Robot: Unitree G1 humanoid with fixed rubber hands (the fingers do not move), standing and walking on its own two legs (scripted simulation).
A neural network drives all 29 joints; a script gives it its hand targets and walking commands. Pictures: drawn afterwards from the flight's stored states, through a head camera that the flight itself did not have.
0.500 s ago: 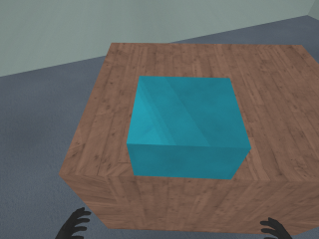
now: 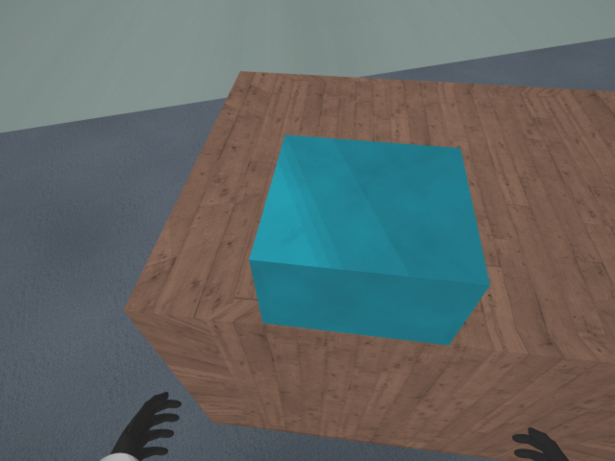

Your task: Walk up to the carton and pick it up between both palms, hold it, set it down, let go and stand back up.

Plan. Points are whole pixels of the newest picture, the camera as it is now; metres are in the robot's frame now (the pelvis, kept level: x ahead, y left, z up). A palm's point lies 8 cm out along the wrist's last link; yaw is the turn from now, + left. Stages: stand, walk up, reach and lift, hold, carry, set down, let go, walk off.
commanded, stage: walk up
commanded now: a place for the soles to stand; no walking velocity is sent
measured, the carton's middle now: (362, 234) +0.43 -0.04 +0.03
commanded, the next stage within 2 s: reach and lift in 0.40 s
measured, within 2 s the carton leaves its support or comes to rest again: neither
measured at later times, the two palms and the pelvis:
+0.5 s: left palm out of the picture +0.12 +0.28 -0.08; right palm out of the picture +0.15 -0.27 -0.07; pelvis +0.00 +0.00 +0.00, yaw +0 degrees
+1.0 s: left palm (123, 399) +0.19 +0.27 -0.02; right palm (532, 422) +0.18 -0.22 -0.01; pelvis +0.02 +0.03 +0.02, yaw -5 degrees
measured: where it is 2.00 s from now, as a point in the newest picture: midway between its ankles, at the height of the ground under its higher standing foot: outside the picture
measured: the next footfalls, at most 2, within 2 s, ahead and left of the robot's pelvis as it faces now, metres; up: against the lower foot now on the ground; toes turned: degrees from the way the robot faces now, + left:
none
